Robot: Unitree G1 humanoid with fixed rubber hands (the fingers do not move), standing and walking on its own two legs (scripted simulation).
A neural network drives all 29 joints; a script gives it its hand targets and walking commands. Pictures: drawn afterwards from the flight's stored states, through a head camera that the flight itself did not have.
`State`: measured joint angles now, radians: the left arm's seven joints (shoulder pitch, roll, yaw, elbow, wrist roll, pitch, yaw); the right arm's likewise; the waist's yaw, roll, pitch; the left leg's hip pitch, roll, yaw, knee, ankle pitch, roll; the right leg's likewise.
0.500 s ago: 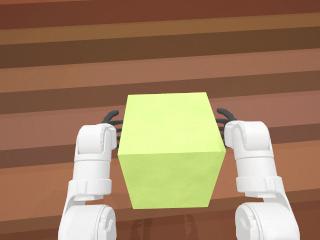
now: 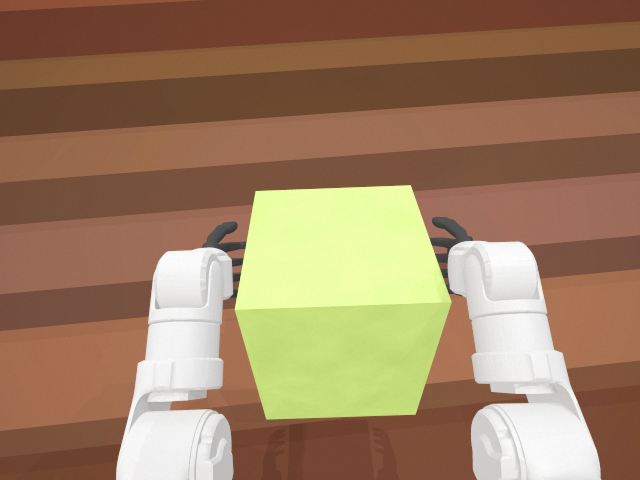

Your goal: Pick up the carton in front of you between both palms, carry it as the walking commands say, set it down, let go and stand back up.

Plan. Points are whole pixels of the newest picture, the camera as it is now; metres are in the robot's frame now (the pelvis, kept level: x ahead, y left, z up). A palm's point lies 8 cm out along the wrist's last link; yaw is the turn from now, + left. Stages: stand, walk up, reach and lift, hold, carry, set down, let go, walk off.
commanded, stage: carry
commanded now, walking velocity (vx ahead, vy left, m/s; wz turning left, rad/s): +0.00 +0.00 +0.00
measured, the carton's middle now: (337, 304) +0.35 +0.00 +0.05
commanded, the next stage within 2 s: none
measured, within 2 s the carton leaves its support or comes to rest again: neither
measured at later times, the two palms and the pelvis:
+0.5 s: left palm (207, 298) +0.31 +0.15 +0.13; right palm (466, 290) +0.31 -0.15 +0.13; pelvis -0.04 +0.00 +0.00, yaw +0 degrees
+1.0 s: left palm (204, 310) +0.30 +0.16 +0.12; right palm (468, 302) +0.30 -0.14 +0.12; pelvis -0.05 +0.00 -0.01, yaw +0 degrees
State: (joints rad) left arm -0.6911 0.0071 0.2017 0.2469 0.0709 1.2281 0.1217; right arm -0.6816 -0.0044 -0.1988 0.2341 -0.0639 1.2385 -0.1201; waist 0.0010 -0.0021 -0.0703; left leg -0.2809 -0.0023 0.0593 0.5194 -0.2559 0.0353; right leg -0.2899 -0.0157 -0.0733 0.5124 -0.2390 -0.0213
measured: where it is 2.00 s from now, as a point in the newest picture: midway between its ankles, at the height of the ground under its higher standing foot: outside the picture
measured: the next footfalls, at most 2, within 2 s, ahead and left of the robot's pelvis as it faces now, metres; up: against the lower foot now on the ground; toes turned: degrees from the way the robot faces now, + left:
none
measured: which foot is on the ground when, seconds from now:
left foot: down 0.00-1.00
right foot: down 0.00-1.00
